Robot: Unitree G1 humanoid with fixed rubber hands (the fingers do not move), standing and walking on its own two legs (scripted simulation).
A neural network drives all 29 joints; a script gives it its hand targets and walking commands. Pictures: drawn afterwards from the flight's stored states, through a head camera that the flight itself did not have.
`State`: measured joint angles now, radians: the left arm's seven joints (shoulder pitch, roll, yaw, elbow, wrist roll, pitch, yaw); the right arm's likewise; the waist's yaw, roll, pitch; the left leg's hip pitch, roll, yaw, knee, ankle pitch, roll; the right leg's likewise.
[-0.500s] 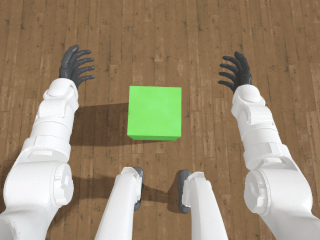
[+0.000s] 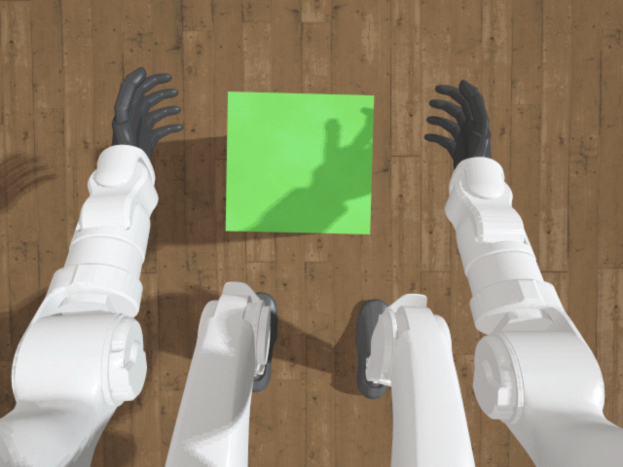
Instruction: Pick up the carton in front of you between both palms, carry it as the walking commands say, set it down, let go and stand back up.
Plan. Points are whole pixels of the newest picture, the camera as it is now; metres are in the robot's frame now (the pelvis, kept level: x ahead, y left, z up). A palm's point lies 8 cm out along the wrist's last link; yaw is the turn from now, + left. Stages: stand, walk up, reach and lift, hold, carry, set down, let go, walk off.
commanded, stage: reach and lift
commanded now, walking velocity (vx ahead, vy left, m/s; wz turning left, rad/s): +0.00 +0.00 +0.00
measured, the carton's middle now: (301, 174) +0.46 +0.05 -0.38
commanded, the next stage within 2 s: none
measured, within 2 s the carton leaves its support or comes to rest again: leaves its support in 1.30 s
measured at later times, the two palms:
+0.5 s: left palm (190, 165) +0.46 +0.23 -0.32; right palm (428, 163) +0.49 -0.15 -0.31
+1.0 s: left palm (208, 160) +0.46 +0.20 -0.31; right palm (401, 157) +0.49 -0.10 -0.31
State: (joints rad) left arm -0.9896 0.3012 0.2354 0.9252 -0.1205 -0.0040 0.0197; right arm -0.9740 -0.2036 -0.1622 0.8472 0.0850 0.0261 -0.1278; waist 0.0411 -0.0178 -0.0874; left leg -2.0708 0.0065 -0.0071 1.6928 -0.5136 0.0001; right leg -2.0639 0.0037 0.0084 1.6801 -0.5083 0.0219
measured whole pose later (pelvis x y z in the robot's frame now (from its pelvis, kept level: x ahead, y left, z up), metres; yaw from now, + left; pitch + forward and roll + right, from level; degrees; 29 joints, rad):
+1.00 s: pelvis -0.04 +0.00 -0.13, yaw +0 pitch +40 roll -1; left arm -1.35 0.32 0.01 1.16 -0.28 -0.05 0.13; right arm -1.40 -0.26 0.02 1.19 0.27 -0.04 -0.16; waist 0.05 -0.03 0.28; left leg -2.31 0.01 -0.01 2.14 -0.53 0.00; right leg -2.30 0.02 0.01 2.13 -0.52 0.03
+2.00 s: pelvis -0.02 -0.02 +0.01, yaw +4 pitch +40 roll +0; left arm -0.87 0.02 0.40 0.66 0.16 0.34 0.02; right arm -0.88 0.07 -0.42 0.65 -0.15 0.31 -0.12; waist 0.04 -0.04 -0.19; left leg -1.91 -0.05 -0.06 1.70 -0.49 -0.04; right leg -1.89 0.10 0.05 1.72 -0.53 0.03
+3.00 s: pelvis +0.07 -0.01 +0.26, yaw +5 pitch +3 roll +0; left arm -0.25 -0.14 0.26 0.39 0.21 0.51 0.02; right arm -0.27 0.15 -0.27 0.42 -0.21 0.49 -0.04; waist 0.01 -0.02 -0.10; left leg -0.37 -0.03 -0.07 0.57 -0.26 -0.01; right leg -0.35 0.04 0.09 0.59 -0.30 0.00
